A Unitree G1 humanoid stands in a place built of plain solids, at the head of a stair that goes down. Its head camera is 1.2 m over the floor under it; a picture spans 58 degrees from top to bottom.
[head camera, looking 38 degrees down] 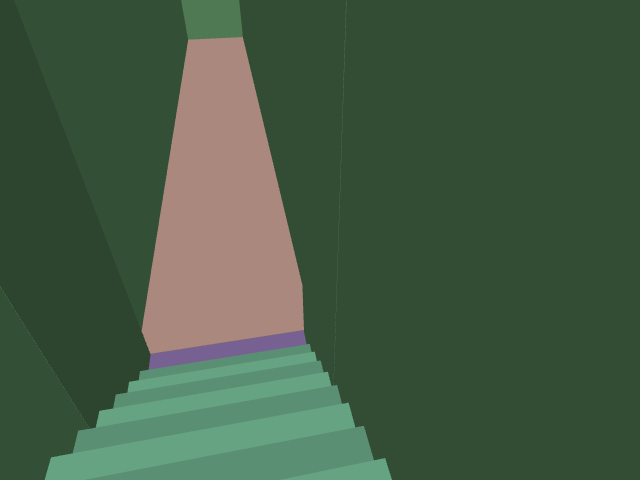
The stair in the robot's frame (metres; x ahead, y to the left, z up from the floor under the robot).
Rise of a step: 0.20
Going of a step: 0.24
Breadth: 1.40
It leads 11 degrees to the left of straight ahead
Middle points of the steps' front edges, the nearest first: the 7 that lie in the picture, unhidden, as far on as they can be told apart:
0.85 0.50 -0.60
1.09 0.54 -0.80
1.32 0.59 -1.00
1.55 0.64 -1.20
1.79 0.68 -1.40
2.02 0.73 -1.60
2.25 0.78 -1.80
